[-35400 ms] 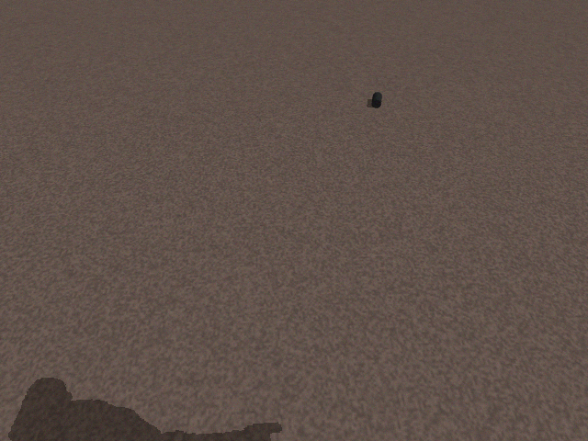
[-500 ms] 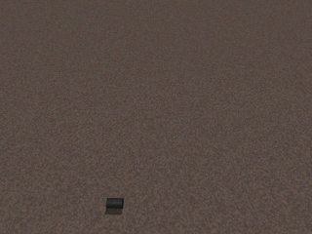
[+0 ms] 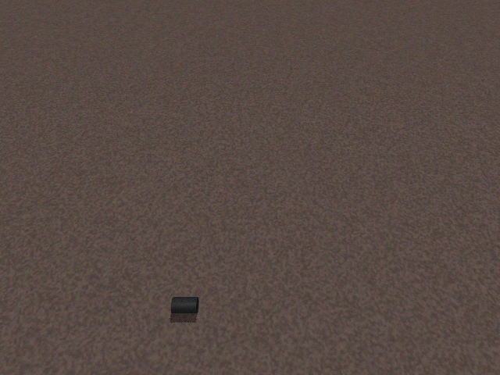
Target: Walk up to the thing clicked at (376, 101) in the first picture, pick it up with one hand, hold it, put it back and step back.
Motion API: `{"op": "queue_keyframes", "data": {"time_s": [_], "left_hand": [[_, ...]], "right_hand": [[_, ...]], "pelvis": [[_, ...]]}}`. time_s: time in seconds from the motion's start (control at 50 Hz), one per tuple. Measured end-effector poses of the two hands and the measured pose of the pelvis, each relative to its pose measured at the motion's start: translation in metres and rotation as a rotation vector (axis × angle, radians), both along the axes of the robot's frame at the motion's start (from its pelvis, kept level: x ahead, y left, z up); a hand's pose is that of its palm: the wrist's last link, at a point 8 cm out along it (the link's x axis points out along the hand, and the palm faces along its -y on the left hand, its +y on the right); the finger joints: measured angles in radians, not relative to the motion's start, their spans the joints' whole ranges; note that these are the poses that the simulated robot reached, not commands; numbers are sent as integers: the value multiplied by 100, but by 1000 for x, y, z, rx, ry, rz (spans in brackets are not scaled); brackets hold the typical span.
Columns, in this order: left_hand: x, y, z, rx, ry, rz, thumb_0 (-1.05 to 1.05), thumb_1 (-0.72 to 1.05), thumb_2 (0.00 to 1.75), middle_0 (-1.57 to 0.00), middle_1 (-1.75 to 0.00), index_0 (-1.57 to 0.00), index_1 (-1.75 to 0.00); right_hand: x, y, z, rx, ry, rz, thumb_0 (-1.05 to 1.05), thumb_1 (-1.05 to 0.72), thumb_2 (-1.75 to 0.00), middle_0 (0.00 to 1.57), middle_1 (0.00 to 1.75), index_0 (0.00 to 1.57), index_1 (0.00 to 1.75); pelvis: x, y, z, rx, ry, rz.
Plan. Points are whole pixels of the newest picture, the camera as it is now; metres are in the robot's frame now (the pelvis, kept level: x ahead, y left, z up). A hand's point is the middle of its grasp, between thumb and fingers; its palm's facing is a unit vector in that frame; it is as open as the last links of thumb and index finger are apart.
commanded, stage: step back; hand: left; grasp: from above
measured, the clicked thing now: (185, 305) +0.44 +0.25 -0.75
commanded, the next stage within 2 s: none
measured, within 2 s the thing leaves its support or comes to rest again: neither
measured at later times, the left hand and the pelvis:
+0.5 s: hand out of the picture +0.06 +0.31 -0.18, palm faces -0.08 -0.93 -0.36, open 7.4 cm; pelvis -0.07 +0.06 -0.01, yaw -3 degrees
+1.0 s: hand out of the picture -0.05 +0.34 -0.17, palm faces -0.01 -0.93 -0.37, open 7.4 cm; pelvis -0.20 +0.08 -0.02, yaw -1 degrees
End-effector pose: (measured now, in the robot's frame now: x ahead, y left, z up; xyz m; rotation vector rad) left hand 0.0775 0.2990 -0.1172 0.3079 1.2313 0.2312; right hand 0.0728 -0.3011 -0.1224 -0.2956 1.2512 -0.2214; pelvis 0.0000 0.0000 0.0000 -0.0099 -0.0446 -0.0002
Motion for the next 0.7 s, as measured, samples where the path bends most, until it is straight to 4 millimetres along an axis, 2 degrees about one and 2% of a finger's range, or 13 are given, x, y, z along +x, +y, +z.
{"op": "queue_keyframes", "data": {"time_s": [0.08, 0.16, 0.22, 0.32, 0.5, 0.62, 0.7], "left_hand": [[0, 16, -3, 24, 2, -19, 1, 90, 89, -21, -30, -21, -30], [12, 36, -11, 31, -30, -47, 1, 90, 89, -21, -30, -21, -30], [23, 52, -22, 20, -77, -53, 1, 91, 89, -21, -30, -21, -30], [23, 56, -24, 5, -87, -66, 1, 91, 89, -21, -30, -21, -30], [-18, 55, -20, 7, -37, -108, 1, 91, 89, -21, -30, -21, -30], [-50, 49, -15, 45, -43, -125, 1, 91, 89, -21, -30, -21, -30], [-76, 46, -3, 47, -60, -121, 1, 91, 89, -21, -30, -21, -30]], "right_hand": [[-6, -2, 1, -32, 5, 0, 0, -90, -90, 20, 30, 20, 30], [-23, 4, 5, -69, 25, -1, 0, -91, -90, 20, 30, 20, 30], [-40, 14, 3, -109, 52, 10, 0, -91, -90, 20, 30, 20, 30], [-64, 37, 10, -102, 75, 14, 0, -90, -90, 20, 30, 20, 30], [-71, 54, 5, -73, -46, -9, 0, -90, -90, 20, 30, 21, 30], [-84, 44, -15, -32, -101, -23, 0, -90, -90, 20, 30, 21, 30], [-99, 42, -14, -14, -94, -29, 0, -90, -90, 20, 30, 21, 30]], "pelvis": [[-13, 11, -4, 10, 5, -5], [-22, 27, -11, 12, 25, 9], [-31, 41, -21, 8, 28, 17], [-47, 52, -14, -11, 29, 12], [-71, 58, -14, 0, 22, -47], [-96, 51, -25, -8, -10, -71], [-112, 47, -19, 17, -13, -65]]}}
